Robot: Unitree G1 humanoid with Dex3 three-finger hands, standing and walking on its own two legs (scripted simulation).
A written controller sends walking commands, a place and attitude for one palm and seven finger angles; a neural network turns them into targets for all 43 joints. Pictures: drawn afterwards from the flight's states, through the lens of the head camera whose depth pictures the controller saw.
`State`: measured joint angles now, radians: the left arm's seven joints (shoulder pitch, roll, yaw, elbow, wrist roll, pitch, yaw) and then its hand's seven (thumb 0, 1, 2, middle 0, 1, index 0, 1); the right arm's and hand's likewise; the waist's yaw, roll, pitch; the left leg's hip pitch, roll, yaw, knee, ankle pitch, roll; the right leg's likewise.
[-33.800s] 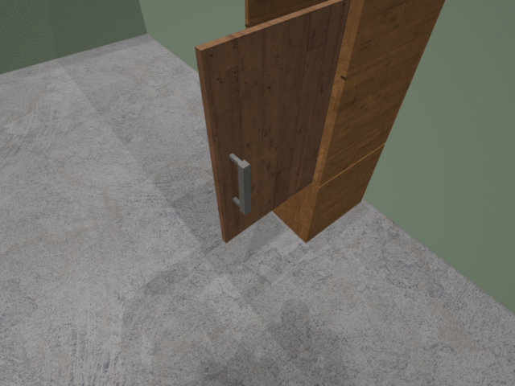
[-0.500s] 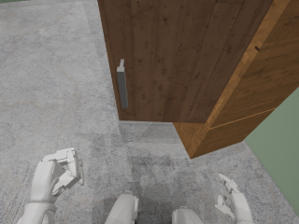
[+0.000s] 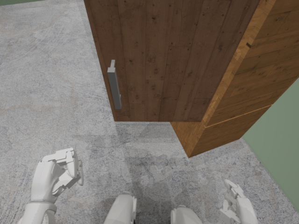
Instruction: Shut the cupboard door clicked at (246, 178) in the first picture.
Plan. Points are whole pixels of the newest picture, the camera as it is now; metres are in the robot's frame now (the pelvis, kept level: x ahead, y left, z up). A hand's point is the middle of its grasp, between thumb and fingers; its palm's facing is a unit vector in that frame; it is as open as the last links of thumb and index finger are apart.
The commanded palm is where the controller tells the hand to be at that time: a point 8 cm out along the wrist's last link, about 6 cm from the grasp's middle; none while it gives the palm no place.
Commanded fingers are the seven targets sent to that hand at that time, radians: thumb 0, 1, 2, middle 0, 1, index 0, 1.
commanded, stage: bring the fist close to the handle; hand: left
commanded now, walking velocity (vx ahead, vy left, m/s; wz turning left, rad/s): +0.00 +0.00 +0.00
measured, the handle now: (115, 86) +0.51 +0.15 +0.03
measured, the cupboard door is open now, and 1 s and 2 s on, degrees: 70 70 67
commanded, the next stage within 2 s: push the door shut along its arc in 1.46 s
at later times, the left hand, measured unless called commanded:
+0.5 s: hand (97, 145) +0.30 +0.16 +0.05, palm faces +0.05 -1.00 -0.01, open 3.1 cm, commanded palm +0.28 +0.21 +0.04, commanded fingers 0.00 0.90 0.90 -1.30 -1.50 -1.30 -1.50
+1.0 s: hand (119, 115) +0.39 +0.12 +0.04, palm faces +0.06 -1.00 -0.02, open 3.1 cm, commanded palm +0.38 +0.17 +0.04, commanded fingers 0.00 0.90 0.90 -1.30 -1.50 -1.30 -1.50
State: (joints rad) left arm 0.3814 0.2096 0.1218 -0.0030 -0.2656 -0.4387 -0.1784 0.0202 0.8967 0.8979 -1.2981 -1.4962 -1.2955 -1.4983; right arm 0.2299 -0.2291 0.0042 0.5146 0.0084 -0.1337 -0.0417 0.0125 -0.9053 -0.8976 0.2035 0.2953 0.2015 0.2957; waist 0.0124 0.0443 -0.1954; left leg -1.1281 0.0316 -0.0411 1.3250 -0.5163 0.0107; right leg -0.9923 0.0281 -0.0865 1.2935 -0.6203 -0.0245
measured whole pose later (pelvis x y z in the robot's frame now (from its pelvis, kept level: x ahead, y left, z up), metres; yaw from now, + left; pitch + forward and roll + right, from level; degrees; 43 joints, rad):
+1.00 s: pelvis +0.00 +0.00 +0.00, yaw -1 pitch +21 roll -2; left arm -0.36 0.15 0.09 0.64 -0.10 -0.49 0.06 0.02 0.90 0.90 -1.30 -1.50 -1.30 -1.50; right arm 0.24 -0.23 0.00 0.63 -0.03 -0.03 0.00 0.01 -0.91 -0.90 0.20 0.30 0.20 0.30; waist -0.05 0.04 -0.18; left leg -1.16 0.03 -0.01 1.28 -0.49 0.01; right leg -1.05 0.02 -0.06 1.28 -0.60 -0.02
